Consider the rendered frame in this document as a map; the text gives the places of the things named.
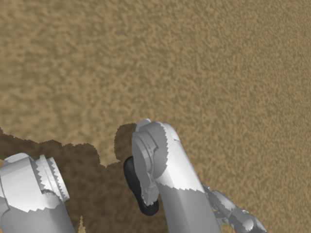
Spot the right robot arm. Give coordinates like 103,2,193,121
228,208,267,233

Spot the right robot hand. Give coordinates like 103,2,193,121
202,184,239,226

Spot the right robot foot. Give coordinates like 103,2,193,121
123,156,159,216

